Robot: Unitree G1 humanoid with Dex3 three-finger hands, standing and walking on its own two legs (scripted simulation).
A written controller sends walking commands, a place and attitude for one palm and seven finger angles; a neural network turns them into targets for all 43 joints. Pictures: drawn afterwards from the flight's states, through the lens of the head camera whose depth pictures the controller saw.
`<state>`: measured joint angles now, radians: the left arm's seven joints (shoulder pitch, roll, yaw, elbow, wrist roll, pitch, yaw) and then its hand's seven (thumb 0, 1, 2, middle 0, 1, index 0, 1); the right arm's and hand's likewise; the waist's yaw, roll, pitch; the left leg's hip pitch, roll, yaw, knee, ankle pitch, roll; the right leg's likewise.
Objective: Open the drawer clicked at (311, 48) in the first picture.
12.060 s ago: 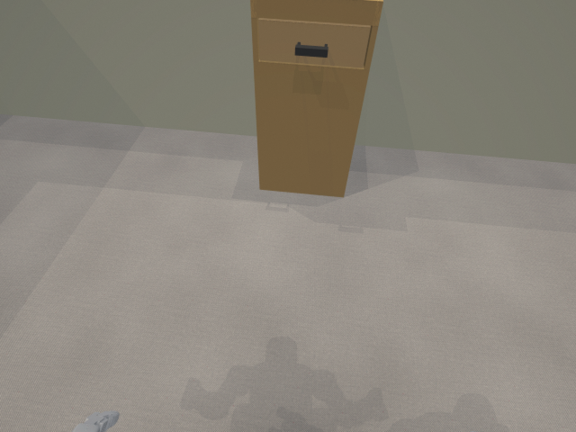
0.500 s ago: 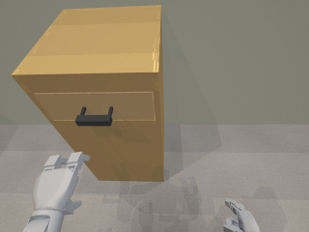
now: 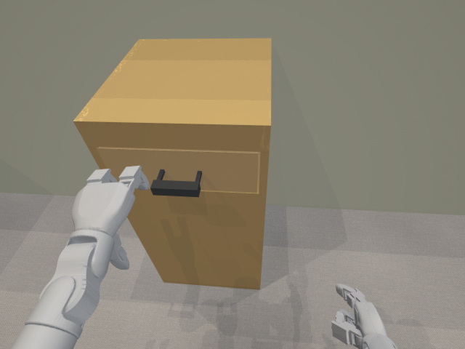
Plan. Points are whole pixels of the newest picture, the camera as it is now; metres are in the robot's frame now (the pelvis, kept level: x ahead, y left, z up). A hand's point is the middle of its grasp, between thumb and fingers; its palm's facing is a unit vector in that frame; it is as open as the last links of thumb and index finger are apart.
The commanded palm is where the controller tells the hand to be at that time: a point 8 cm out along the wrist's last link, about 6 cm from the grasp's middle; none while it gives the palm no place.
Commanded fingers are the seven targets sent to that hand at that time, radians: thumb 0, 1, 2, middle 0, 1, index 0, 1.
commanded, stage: raise the hand with hooked fingers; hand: left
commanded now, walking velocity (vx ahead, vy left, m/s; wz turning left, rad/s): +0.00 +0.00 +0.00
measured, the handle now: (178, 181) +0.48 +0.21 -0.03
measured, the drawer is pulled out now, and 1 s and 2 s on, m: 0.00 0.00 0.00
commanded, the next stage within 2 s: move the hooked fingers above the handle in 0.48 s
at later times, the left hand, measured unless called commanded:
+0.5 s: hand (121, 212) +0.30 +0.24 +0.08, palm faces +0.06 -0.10 -0.99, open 13.8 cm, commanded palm +0.28 +0.24 +0.14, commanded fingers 0.00 -0.50 0.30 -0.30 -1.20 -0.30 -1.20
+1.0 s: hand (139, 205) +0.33 +0.22 +0.07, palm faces +0.00 -0.08 -1.00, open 13.8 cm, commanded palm +0.31 +0.23 +0.13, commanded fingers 0.00 -0.50 0.30 -0.30 -1.20 -0.30 -1.20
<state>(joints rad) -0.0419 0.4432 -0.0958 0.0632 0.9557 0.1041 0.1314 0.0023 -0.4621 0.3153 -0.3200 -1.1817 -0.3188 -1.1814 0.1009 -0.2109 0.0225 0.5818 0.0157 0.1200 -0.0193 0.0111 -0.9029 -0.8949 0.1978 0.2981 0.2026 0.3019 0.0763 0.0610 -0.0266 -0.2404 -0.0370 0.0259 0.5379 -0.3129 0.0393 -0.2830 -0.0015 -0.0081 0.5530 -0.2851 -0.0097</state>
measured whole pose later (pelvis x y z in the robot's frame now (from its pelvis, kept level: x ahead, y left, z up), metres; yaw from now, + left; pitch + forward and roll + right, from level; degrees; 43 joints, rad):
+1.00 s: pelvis +0.00 -0.02 +0.00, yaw +1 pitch +5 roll +0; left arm -0.20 0.47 -0.07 0.25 0.94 -0.05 0.10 0.00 -0.49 0.30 -0.32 -1.20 -0.32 -1.20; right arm 0.16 -0.25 -0.02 0.62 0.02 0.11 -0.03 0.01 -0.90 -0.89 0.20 0.30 0.20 0.30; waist 0.06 0.06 -0.03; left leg -0.30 -0.02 0.00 0.52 -0.30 0.01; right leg -0.34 0.02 -0.03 0.54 -0.28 -0.04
